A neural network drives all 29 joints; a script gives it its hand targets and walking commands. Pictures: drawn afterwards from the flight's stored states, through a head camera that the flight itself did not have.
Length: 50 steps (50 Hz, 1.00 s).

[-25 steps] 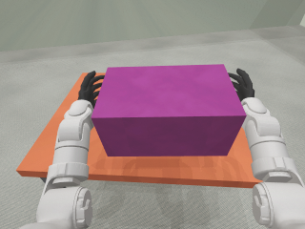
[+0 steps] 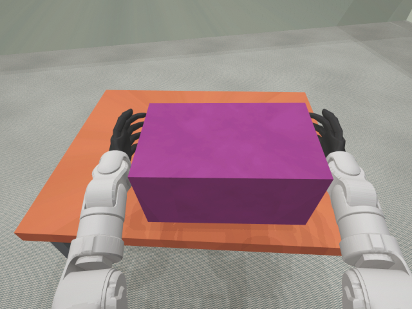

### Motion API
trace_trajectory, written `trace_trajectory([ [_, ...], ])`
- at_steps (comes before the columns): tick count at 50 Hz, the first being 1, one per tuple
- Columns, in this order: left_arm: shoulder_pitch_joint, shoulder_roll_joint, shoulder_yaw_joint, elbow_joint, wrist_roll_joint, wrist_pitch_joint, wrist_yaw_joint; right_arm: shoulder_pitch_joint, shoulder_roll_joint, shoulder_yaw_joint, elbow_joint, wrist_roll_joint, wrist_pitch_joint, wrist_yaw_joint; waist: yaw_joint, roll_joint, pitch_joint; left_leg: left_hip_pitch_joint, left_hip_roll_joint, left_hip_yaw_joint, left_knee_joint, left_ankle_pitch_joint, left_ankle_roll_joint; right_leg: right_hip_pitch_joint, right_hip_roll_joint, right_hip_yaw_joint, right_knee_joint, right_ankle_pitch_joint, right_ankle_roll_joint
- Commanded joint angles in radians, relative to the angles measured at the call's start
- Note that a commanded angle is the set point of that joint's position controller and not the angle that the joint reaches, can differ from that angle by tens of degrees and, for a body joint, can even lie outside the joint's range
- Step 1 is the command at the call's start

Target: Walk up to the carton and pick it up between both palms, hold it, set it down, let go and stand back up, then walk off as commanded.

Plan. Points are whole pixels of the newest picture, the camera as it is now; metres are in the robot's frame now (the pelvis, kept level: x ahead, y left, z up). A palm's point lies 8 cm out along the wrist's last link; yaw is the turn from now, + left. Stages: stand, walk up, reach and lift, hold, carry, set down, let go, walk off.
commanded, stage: set down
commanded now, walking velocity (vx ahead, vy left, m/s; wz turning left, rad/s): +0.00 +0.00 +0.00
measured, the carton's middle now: (225, 162) +0.36 -0.02 +0.11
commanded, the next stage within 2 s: none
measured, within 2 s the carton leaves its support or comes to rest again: neither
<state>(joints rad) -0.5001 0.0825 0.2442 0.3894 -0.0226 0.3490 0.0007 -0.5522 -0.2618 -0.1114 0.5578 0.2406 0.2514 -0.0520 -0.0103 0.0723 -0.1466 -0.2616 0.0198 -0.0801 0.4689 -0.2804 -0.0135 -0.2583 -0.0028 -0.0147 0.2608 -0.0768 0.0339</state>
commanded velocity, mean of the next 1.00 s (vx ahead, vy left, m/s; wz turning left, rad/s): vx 0.00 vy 0.00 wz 0.00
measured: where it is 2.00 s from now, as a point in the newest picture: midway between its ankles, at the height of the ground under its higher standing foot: outside the picture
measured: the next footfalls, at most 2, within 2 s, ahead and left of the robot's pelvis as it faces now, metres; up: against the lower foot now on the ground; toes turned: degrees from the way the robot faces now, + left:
none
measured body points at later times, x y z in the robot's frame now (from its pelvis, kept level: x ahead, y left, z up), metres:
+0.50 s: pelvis +0.00 +0.00 +0.00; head +0.00 -0.01 +0.45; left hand +0.39 +0.18 +0.11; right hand +0.39 -0.23 +0.10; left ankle -0.03 +0.12 -0.74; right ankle +0.03 -0.15 -0.74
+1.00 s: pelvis +0.02 +0.00 +0.00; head +0.05 +0.00 +0.45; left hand +0.41 +0.18 +0.08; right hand +0.40 -0.23 +0.06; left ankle -0.03 +0.12 -0.74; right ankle +0.03 -0.15 -0.74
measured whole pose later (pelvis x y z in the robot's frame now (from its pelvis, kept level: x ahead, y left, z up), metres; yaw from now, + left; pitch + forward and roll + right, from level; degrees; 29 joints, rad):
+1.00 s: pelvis +0.02 +0.00 +0.00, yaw +0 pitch +6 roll -3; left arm -0.49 0.06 0.23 0.60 -0.02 0.04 0.00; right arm -0.53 -0.22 -0.22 0.80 0.11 -0.09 0.06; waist -0.02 0.07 -0.06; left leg -0.26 0.02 -0.08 0.47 -0.31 -0.01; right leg -0.26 0.00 -0.01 0.26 -0.11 0.04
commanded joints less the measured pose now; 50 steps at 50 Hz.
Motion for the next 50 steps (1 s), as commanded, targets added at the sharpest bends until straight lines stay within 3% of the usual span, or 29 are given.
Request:
trace_trajectory([
  [1, -0.69, -0.553, -0.514, -0.333, -0.059, -0.067, -0.14, -0.656, 0.587, 0.339, -0.344, -0.047, -0.1, 0.171, -0.093, -0.058, -0.415, 0.172, -0.027, 0.021, -0.131, 0.559, -0.095, 0.399, 0.084, -0.022, 0.03, 0.212, -0.053],
  [2, -0.663, -0.547, -0.533, -0.335, -0.068, -0.072, -0.125, -0.641, 0.591, 0.356, -0.338, -0.043, -0.097, 0.176, -0.093, -0.063, -0.418, 0.192, -0.021, 0.016, -0.122, 0.614, -0.093, 0.389, 0.087, -0.021, 0.033, 0.229, -0.052],
  [5, -0.678, -0.522, -0.463, -0.245, -0.035, -0.074, -0.133, -0.654, 0.569, 0.302, -0.256, -0.087, -0.105, 0.187, -0.08, -0.071, -0.359, 0.14, -0.033, 0.026, -0.145, 0.467, -0.085, 0.36, 0.077, -0.027, 0.019, 0.14, -0.064],
  [7, -0.663, -0.535, -0.477, -0.219, -0.046, -0.082, -0.138, -0.679, 0.576, 0.28, -0.308, -0.091, -0.123, 0.189, -0.088, -0.09, -0.393, 0.148, -0.028, 0.042, -0.15, 0.447, -0.084, 0.367, 0.077, -0.029, 0.016, 0.146, -0.054],
  [8, -0.581, -0.501, -0.419, -0.102, -0.012, -0.067, -0.149, -0.666, 0.55, 0.252, -0.253, -0.118, -0.112, 0.185, -0.084, -0.113, -0.297, 0.08, -0.036, 0.045, -0.172, 0.372, -0.062, 0.364, 0.076, -0.025, 0.015, 0.135, -0.053],
  [9, -0.625, -0.485, -0.397, -0.095, 0.011, -0.071, -0.158, -0.619, 0.54, 0.231, -0.157, -0.14, -0.102, 0.191, -0.097, -0.087, -0.25, 0.075, -0.036, 0.05, -0.182, 0.336, -0.073, 0.348, 0.068, -0.029, 0.011, 0.092, -0.056],
  [10, -0.641, -0.501, -0.388, -0.097, 0.017, -0.071, -0.156, -0.648, 0.56, 0.226, -0.154, -0.138, -0.105, 0.204, -0.085, -0.072, -0.268, 0.068, -0.03, 0.048, -0.203, 0.312, -0.07, 0.363, 0.068, -0.037, 0.013, 0.073, -0.056],
  [12, -0.659, -0.507, -0.387, -0.111, 0.003, -0.089, -0.148, -0.681, 0.539, 0.217, -0.209, -0.147, -0.136, 0.219, -0.065, -0.094, -0.337, 0.093, -0.022, 0.041, -0.185, 0.332, -0.073, 0.374, 0.076, -0.035, 0.029, 0.084, -0.062],
  [15, -0.664, -0.509, -0.416, -0.14, -0.011, -0.131, -0.138, -0.672, 0.574, 0.25, -0.232, -0.155, -0.175, 0.213, -0.071, -0.088, -0.38, 0.103, -0.039, 0.053, -0.154, 0.418, -0.078, 0.398, 0.072, -0.036, 0.045, 0.167, -0.052],
  [18, -0.619, -0.482, -0.371, -0.023, 0.036, -0.137, -0.145, -0.646, 0.556, 0.192, -0.121, -0.194, -0.183, 0.221, -0.076, -0.085, -0.269, 0.055, -0.042, 0.06, -0.191, 0.334, -0.067, 0.354, 0.06, -0.036, 0.026, 0.112, -0.047],
  [19, -0.58, -0.454, -0.314, 0.054, 0.059, -0.13, -0.152, -0.613, 0.545, 0.173, -0.099, -0.207, -0.178, 0.223, -0.048, -0.098, -0.241, 0.029, -0.046, 0.07, -0.204, 0.269, -0.059, 0.369, 0.058, -0.035, 0.024, 0.081, -0.045],
  [20, -0.619, -0.471, -0.33, 0.025, 0.048, -0.158, -0.153, -0.619, 0.562, 0.163, -0.091, -0.224, -0.192, 0.236, -0.057, -0.093, -0.248, 0.013, -0.039, 0.071, -0.214, 0.258, -0.059, 0.382, 0.059, -0.042, 0.03, 0.081, -0.046],
  [22, -0.71, -0.511, -0.404, -0.059, 0.002, -0.205, -0.13, -0.65, 0.609, 0.214, -0.136, -0.217, -0.232, 0.238, -0.055, -0.097, -0.342, 0.062, -0.033, 0.062, -0.19, 0.325, -0.071, 0.379, 0.063, -0.047, 0.05, 0.118, -0.05],
  [24, -0.685, -0.494, -0.372, 0.027, 0.024, -0.215, -0.13, -0.618, 0.588, 0.178, -0.067, -0.231, -0.24, 0.243, -0.067, -0.08, -0.311, 0.056, -0.039, 0.059, -0.188, 0.311, -0.071, 0.365, 0.057, -0.044, 0.038, 0.097, -0.049],
  [26, -0.75, -0.523, -0.423, 0.01, -0.011, -0.266, -0.12, -0.671, 0.601, 0.178, -0.114, -0.245, -0.288, 0.247, -0.079, -0.088, -0.4, 0.07, -0.027, 0.055, -0.173, 0.368, -0.082, 0.372, 0.062, -0.052, 0.051, 0.14, -0.045],
  [29, -0.698, -0.527, -0.444, 0.016, 0.007, -0.291, -0.099, -0.63, 0.58, 0.161, -0.055, -0.252, -0.304, 0.251, -0.085, -0.056, -0.362, 0.099, -0.025, 0.049, -0.159, 0.421, -0.096, 0.324, 0.069, -0.062, 0.046, 0.157, -0.05],
  [31, -0.653, -0.506, -0.401, 0.116, 0.033, -0.276, -0.105, -0.579, 0.556, 0.122, 0.01, -0.279, -0.292, 0.248, -0.084, -0.073, -0.293, 0.064, -0.018, 0.044, -0.18, 0.336, -0.091, 0.332, 0.061, -0.054, 0.029, 0.092, -0.057],
  [32, -0.702, -0.529, -0.449, 0.004, 0.015, -0.301, -0.091, -0.584, 0.583, 0.161, -0.015, -0.269, -0.315, 0.253, -0.084, -0.044, -0.359, 0.096, -0.019, 0.047, -0.158, 0.407, -0.098, 0.327, 0.066, -0.061, 0.053, 0.145, -0.056],
  [33, -0.688, -0.544, -0.467, 0.009, 0.0, -0.318, -0.085, -0.619, 0.58, 0.171, -0.054, -0.266, -0.336, 0.253, -0.083, -0.063, -0.395, 0.123, -0.011, 0.038, -0.135, 0.502, -0.105, 0.321, 0.075, -0.064, 0.06, 0.187, -0.053],
  [34, -0.667, -0.534, -0.433, 0.029, 0.022, -0.314, -0.082, -0.563, 0.545, 0.149, 0.019, -0.265, -0.333, 0.25, -0.083, -0.043, -0.345, 0.173, -0.007, 0.031, -0.113, 0.566, -0.12, 0.288, 0.084, -0.073, 0.054, 0.18, -0.058],
  [35, -0.664, -0.505, -0.439, 0.036, 0.018, -0.313, -0.083, -0.574, 0.542, 0.144, 0.002, -0.265, -0.339, 0.253, -0.077, -0.042, -0.349, 0.169, 0.001, 0.036, -0.109, 0.601, -0.122, 0.276, 0.076, -0.065, 0.052, 0.194, -0.055],
  [38, -0.619, -0.503, -0.427, 0.075, 0.042, -0.32, -0.08, -0.584, 0.53, 0.146, -0.005, -0.254, -0.353, 0.254, -0.064, -0.038, -0.343, 0.153, -0.005, 0.034, -0.123, 0.535, -0.116, 0.297, 0.074, -0.064, 0.051, 0.171, -0.06],
  [40, -0.632, -0.505, -0.443, 0.047, 0.044, -0.335, -0.072, -0.54, 0.536, 0.139, 0.029, -0.271, -0.367, 0.253, -0.074, -0.016, -0.343, 0.157, -0.002, 0.032, -0.104, 0.613, -0.131, 0.284, 0.073, -0.067, 0.064, 0.206, -0.062],
  [43, -0.58, -0.495, -0.453, 0.041, 0.049, -0.353, -0.069, -0.543, 0.515, 0.154, -0.01, -0.265, -0.395, 0.245, -0.075, -0.024, -0.393, 0.197, 0.006, 0.037, -0.084, 0.714, -0.134, 0.278, 0.08, -0.069, 0.063, 0.276, -0.051],
  [45, -0.508, -0.467, -0.388, 0.14, 0.081, -0.338, -0.078, -0.509, 0.511, 0.142, 0.036, -0.275, -0.383, 0.239, -0.057, -0.066, -0.304, 0.163, 0.002, 0.035, -0.094, 0.666, -0.118, 0.292, 0.075, -0.063, 0.054, 0.242, -0.049],
  [46, -0.518, -0.48, -0.401, 0.1, 0.087, -0.349, -0.079, -0.496, 0.527, 0.149, 0.055, -0.271, -0.39, 0.243, -0.042, -0.045, -0.323, 0.163, 0.001, 0.046, -0.089, 0.672, -0.123, 0.294, 0.069, -0.065, 0.057, 0.255, -0.051],
  [47, -0.549, -0.48, -0.406, 0.118, 0.078, -0.353, -0.08, -0.528, 0.515, 0.133, 0.032, -0.277, -0.398, 0.246, -0.057, -0.042, -0.335, 0.155, -0.002, 0.045, -0.084, 0.67, -0.126, 0.285, 0.071, -0.07, 0.068, 0.261, -0.047],
  [49, -0.567, -0.491, -0.426, 0.108, 0.059, -0.382, -0.078, -0.523, 0.531, 0.149, 0.029, -0.282, -0.42, 0.236, -0.066, -0.061, -0.418, 0.174, -0.005, 0.038, -0.081, 0.658, -0.116, 0.273, 0.068, -0.075, 0.065, 0.281, -0.046],
  [50, -0.599, -0.498, -0.44, 0.08, 0.042, -0.416, -0.072, -0.539, 0.535, 0.17, 0.001, -0.282, -0.44, 0.233, -0.051, -0.074, -0.435, 0.157, -0.01, 0.041, -0.074, 0.681, -0.109, 0.282, 0.069, -0.069, 0.08, 0.328, -0.036],
])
